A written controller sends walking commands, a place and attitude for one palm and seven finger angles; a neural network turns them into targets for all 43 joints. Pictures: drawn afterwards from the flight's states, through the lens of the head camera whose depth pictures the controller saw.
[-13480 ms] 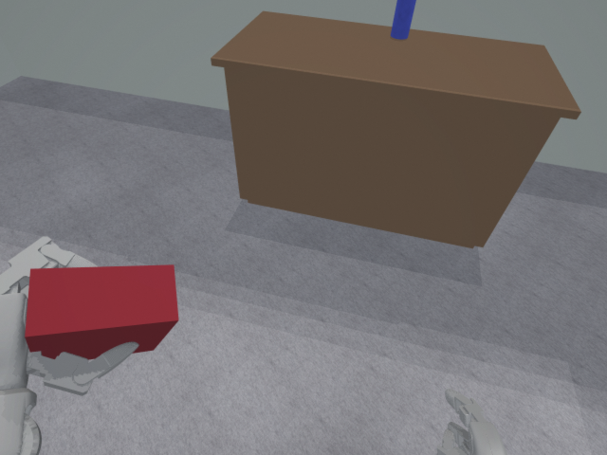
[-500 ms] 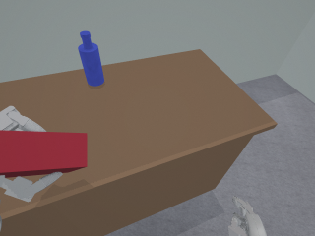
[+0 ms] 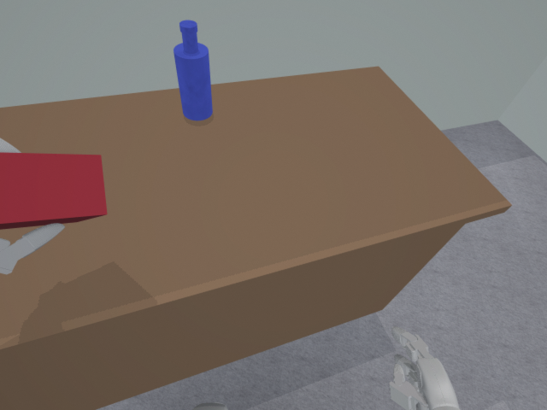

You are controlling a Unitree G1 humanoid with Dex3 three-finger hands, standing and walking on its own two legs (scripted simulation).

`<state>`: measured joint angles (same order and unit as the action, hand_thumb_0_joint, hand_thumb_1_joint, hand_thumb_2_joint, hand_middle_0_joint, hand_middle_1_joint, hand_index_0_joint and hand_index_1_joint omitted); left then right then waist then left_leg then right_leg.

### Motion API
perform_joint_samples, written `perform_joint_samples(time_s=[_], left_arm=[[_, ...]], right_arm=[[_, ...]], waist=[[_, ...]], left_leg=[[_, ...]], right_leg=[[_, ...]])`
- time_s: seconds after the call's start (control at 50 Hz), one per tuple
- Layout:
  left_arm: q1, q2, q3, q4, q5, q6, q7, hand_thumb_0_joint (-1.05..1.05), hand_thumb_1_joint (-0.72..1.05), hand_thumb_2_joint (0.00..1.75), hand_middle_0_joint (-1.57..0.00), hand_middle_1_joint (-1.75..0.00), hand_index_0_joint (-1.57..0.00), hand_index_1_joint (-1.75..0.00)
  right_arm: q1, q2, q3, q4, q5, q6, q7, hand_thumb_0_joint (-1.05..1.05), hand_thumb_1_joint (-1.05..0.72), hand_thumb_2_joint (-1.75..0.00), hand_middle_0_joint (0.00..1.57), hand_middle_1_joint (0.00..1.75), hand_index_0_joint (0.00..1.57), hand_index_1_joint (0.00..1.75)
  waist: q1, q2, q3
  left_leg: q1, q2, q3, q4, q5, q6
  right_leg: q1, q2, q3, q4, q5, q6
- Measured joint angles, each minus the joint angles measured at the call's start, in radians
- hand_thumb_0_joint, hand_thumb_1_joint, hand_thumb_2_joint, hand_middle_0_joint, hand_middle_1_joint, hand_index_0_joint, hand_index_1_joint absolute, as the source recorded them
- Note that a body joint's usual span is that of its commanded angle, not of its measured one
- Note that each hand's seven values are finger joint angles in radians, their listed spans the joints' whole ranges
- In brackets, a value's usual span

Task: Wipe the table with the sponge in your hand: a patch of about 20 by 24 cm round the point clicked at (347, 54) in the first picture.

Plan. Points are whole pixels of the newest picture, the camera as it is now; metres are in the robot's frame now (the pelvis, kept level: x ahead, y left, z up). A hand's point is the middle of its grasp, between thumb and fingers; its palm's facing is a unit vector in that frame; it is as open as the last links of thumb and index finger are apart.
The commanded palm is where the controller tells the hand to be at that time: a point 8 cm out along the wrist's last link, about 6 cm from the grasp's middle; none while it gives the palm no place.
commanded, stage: come to a stop and stand still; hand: left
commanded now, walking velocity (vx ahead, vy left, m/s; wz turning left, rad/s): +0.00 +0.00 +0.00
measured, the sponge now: (43, 195) +0.27 +0.27 +0.20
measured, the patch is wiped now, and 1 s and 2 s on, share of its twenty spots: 0.00 0.00 0.00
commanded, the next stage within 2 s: none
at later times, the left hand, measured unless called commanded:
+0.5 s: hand out of the picture +0.20 +0.31 +0.19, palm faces +0.33 -0.83 -0.44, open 10.0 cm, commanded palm +0.13 +0.35 +0.19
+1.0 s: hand out of the picture +0.14 +0.28 +0.17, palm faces +0.37 -0.87 -0.34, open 10.0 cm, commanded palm +0.08 +0.32 +0.19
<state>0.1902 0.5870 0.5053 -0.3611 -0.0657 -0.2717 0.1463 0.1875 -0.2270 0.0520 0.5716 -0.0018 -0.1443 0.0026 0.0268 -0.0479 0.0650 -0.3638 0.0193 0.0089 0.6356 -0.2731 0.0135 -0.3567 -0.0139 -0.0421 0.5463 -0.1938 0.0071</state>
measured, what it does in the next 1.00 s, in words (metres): steps on the spot: right foot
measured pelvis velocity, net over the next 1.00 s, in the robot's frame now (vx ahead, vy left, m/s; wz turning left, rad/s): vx -0.08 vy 0.04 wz -0.01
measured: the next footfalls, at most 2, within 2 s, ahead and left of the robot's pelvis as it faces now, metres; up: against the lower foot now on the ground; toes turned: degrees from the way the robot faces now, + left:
right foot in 0.36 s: +0.01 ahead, -0.08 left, +0.00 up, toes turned -4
right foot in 1.60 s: -0.05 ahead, -0.04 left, +0.00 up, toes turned -4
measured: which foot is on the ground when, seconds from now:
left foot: down 0.00-1.00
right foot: down 0.00-0.18, up 0.20-0.34, down 0.36-1.00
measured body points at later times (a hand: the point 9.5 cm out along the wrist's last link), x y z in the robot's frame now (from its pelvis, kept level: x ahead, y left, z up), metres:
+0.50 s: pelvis -0.02 +0.06 +0.00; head +0.03 +0.10 +0.45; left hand +0.18 +0.35 +0.22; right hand +0.18 -0.14 -0.06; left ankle +0.04 +0.11 -0.73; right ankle -0.03 -0.08 -0.73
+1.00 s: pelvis -0.08 +0.04 +0.01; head -0.08 +0.06 +0.45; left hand +0.11 +0.33 +0.19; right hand +0.09 -0.20 -0.05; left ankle +0.03 +0.11 -0.72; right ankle -0.03 -0.08 -0.73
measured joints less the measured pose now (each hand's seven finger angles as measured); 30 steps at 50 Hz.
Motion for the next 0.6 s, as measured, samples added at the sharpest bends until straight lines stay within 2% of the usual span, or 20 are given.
perform_joint_samples(time_s=[0.06,0.1,0.14,0.2,0.3,0.38,0.42,0.48,0.54,0.6], left_arm=[[0.129,-0.097,-0.055,-0.046,-0.020,-0.020,0.002,-0.01,-0.49,1.01,-0.75,-1.37,-0.75,-1.36],[0.215,-0.157,-0.120,-0.067,-0.005,-0.024,-0.008,-0.01,-0.49,1.01,-0.75,-1.37,-0.75,-1.36],[0.260,-0.179,-0.165,-0.068,0.014,-0.023,-0.020,-0.01,-0.49,1.01,-0.75,-1.37,-0.75,-1.36],[0.228,-0.161,-0.184,-0.037,0.034,-0.012,-0.026,-0.01,-0.49,1.01,-0.75,-1.37,-0.75,-1.36],[0.150,-0.104,-0.128,-0.070,0.035,0.023,-0.008,-0.01,-0.49,1.01,-0.75,-1.37,-0.75,-1.36],[0.166,-0.099,-0.097,-0.186,0.028,0.010,-0.004,-0.01,-0.49,1.01,-0.75,-1.37,-0.75,-1.36],[0.178,-0.107,-0.100,-0.225,0.020,-0.007,-0.015,-0.01,-0.49,1.01,-0.75,-1.37,-0.75,-1.36],[0.204,-0.090,-0.099,-0.230,0.001,-0.025,-0.037,-0.01,-0.49,1.01,-0.75,-1.37,-0.75,-1.36],[0.245,-0.075,-0.079,-0.183,-0.017,-0.014,-0.052,-0.01,-0.49,1.01,-0.75,-1.37,-0.75,-1.36],[0.271,-0.092,-0.077,-0.112,-0.028,0.018,-0.053,-0.01,-0.49,1.01,-0.75,-1.37,-0.75,-1.36]], right_arm=[[0.044,-0.011,-0.018,-0.004,0.006,-0.025,0.034,0.01,-0.90,-0.89,0.21,0.30,0.21,0.30],[0.071,-0.010,-0.026,0.002,0.004,-0.034,0.044,0.01,-0.90,-0.89,0.21,0.30,0.21,0.30],[0.086,0.000,-0.024,0.018,-0.001,-0.036,0.047,0.01,-0.90,-0.89,0.21,0.30,0.21,0.30],[0.087,0.019,-0.013,0.046,-0.012,-0.032,0.045,0.01,-0.90,-0.89,0.21,0.30,0.21,0.30],[0.057,0.046,0.002,0.058,-0.026,-0.051,0.064,0.01,-0.90,-0.89,0.21,0.30,0.21,0.30],[0.016,0.042,-0.005,0.032,-0.029,-0.065,0.086,0.01,-0.90,-0.89,0.21,0.30,0.21,0.30],[-0.015,0.030,-0.011,0.020,-0.027,-0.056,0.090,0.01,-0.90,-0.89,0.21,0.30,0.21,0.30],[-0.043,0.029,-0.022,-0.004,-0.015,-0.030,0.085,0.01,-0.90,-0.89,0.21,0.30,0.21,0.30],[-0.049,0.036,-0.029,-0.029,-0.006,-0.002,0.068,0.01,-0.90,-0.89,0.21,0.30,0.21,0.30],[-0.036,0.031,-0.035,-0.045,0.000,0.013,0.049,0.01,-0.90,-0.89,0.21,0.30,0.21,0.30]], waist=[[-0.014,-0.007,-0.017],[-0.014,-0.018,-0.017],[-0.008,-0.042,-0.010],[0.004,-0.071,0.020],[0.016,-0.097,0.045],[0.012,-0.072,0.025],[0.003,-0.029,0.029],[-0.007,-0.002,0.028],[-0.004,-0.006,0.016],[0.003,0.002,0.004]], left_leg=[[0.025,-0.030,0.038,-0.020,-0.007,0.035],[0.048,-0.051,0.058,-0.046,0.000,0.053],[0.059,-0.071,0.067,-0.063,0.007,0.063],[0.058,-0.090,0.054,-0.078,0.024,0.072],[0.033,-0.109,0.036,-0.101,0.055,0.079],[-0.011,-0.111,0.045,-0.096,0.065,0.088],[-0.027,-0.095,0.036,-0.084,0.069,0.089],[-0.029,-0.091,0.035,-0.097,0.087,0.084],[-0.015,-0.099,0.054,-0.129,0.111,0.086],[0.000,-0.099,0.064,-0.160,0.135,0.080]], right_leg=[[0.004,-0.029,0.035,0.006,-0.012,0.006],[0.010,-0.049,0.045,0.020,-0.029,0.001],[0.023,-0.058,0.046,0.025,-0.038,0.002],[0.023,-0.065,0.050,0.030,-0.060,-0.001],[0.040,-0.052,0.019,0.075,-0.119,-0.013],[0.079,-0.036,-0.010,0.029,-0.157,-0.019],[0.087,-0.021,-0.021,-0.011,-0.124,0.008],[0.082,-0.018,-0.024,-0.022,-0.090,0.007],[0.059,-0.033,-0.010,0.017,-0.120,-0.003],[0.055,-0.040,-0.009,0.024,-0.128,-0.001]])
